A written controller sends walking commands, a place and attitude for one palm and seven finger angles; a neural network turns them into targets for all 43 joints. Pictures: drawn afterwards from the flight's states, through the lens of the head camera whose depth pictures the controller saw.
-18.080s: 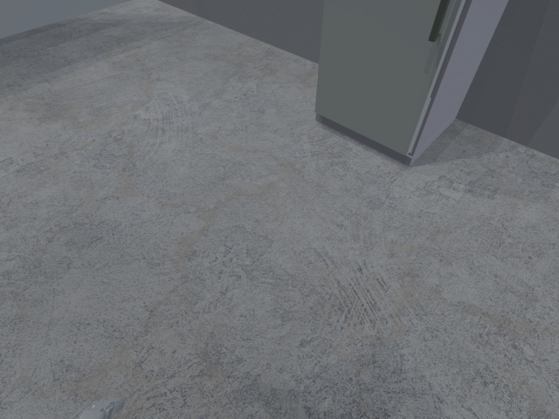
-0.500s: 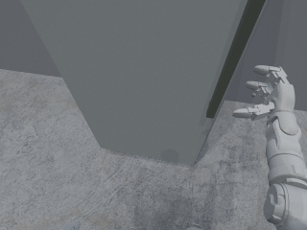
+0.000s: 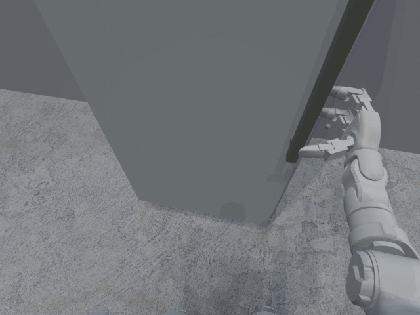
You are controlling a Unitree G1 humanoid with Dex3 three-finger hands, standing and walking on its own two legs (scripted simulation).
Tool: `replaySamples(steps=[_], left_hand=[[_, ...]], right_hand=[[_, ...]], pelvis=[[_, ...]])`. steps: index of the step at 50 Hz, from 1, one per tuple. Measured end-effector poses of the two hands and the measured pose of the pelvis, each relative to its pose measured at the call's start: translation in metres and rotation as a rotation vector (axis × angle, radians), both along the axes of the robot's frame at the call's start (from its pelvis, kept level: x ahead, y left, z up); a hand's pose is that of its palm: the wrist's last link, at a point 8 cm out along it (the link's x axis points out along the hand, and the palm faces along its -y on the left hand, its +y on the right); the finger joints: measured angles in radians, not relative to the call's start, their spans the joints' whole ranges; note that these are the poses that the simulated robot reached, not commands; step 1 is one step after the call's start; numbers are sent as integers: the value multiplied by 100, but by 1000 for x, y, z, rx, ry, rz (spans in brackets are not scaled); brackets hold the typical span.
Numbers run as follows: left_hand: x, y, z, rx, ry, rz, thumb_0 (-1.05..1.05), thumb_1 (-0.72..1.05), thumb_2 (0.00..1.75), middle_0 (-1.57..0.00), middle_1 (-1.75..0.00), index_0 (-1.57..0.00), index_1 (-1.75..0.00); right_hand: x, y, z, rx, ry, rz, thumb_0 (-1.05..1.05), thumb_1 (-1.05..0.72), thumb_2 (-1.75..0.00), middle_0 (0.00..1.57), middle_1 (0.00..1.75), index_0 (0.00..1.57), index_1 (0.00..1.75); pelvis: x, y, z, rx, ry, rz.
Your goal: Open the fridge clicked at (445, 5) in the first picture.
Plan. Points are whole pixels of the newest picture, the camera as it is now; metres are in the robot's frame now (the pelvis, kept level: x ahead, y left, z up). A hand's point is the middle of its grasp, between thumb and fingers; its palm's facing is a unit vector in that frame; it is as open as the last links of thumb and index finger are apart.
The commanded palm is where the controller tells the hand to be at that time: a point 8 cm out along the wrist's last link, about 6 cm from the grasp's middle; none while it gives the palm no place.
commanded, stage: feel for the door with the fingertips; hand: right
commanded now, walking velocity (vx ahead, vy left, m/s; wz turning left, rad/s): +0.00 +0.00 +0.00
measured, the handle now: (323, 75) +0.52 -0.12 +0.18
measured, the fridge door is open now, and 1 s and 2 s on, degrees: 0 0 0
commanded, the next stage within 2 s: slide the fingers in behind the handle in 0.60 s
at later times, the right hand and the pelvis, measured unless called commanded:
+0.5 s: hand (335, 120) +0.48 -0.16 +0.11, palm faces +0.08 +1.00 +0.03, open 14.0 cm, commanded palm +0.45 -0.21 +0.11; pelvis +0.01 +0.01 +0.00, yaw +0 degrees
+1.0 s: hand (336, 127) +0.46 -0.16 +0.11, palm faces +0.08 +1.00 +0.03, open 14.0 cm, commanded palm +0.43 -0.21 +0.11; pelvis +0.00 +0.00 +0.00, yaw +0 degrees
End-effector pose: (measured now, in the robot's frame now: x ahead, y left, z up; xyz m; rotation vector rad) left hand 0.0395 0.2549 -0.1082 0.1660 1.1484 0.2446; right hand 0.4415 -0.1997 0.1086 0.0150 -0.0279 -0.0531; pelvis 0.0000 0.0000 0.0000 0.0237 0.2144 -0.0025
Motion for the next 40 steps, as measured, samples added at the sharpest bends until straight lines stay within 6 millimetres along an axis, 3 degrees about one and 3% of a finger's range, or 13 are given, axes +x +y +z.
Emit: replaySamples(steps=[13,25,40], left_hand=[[2,5,-1,2,33,-6,0,91,90,-20,-30,-21,-30],[-1,16,4,31,63,14,0,91,90,-20,-30,-20,-30],[1,4,0,-3,43,5,0,91,90,-20,-30,-20,-30]], right_hand=[[12,-15,1,-9,17,-37,-2,50,-30,30,120,30,120],[17,-16,-2,19,24,-27,-2,50,-30,30,121,30,120],[11,-14,6,10,15,-9,-2,50,-30,30,121,30,120]], pelvis=[[6,6,0,-3,12,-6],[12,6,1,-2,23,-4],[9,2,1,1,9,-5]])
